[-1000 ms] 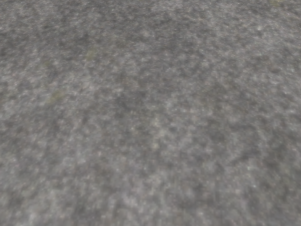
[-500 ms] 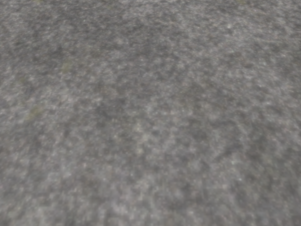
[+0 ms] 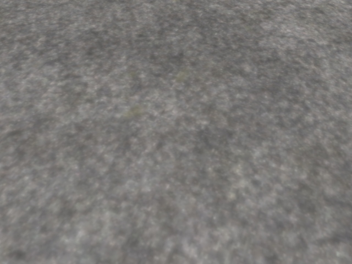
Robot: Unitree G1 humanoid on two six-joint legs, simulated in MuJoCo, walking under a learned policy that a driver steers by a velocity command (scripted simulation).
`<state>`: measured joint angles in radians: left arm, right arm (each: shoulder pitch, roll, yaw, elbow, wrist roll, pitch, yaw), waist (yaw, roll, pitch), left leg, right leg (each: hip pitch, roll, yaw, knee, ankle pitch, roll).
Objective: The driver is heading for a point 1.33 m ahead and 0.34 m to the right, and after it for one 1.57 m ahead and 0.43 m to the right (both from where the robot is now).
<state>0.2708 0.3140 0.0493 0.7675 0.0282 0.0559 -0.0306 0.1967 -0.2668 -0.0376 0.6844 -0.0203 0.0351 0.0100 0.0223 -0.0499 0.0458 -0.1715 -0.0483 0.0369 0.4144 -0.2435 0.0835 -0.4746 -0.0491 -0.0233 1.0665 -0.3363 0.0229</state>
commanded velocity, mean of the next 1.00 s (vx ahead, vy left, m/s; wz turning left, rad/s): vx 0.84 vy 0.00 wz -0.27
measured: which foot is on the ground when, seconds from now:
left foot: down 0.00-0.52, up 0.54-0.96, down 0.98-1.00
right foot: up 0.00-0.48, down 0.50-0.98, up 1.00-1.00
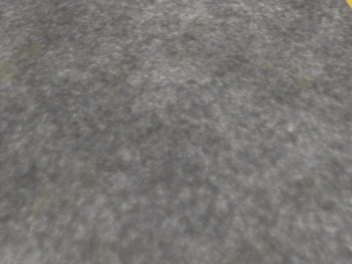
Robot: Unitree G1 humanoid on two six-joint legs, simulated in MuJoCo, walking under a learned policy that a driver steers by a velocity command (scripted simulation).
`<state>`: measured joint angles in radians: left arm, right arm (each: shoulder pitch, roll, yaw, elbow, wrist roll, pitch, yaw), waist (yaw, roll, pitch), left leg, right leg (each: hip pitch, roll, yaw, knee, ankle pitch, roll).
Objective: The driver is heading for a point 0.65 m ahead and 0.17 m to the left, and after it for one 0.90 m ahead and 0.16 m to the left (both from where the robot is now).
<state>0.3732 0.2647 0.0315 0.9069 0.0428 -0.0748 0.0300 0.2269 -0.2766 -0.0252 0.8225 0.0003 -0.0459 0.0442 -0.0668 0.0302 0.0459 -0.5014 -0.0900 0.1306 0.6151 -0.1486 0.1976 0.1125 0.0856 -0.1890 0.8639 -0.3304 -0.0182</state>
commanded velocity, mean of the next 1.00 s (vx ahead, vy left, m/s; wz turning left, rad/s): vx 0.72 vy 0.00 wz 0.59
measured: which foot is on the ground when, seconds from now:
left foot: down 0.00-0.40, up 0.42-0.76, down 0.78-1.00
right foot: up 0.00-0.38, down 0.40-0.78, up 0.80-1.00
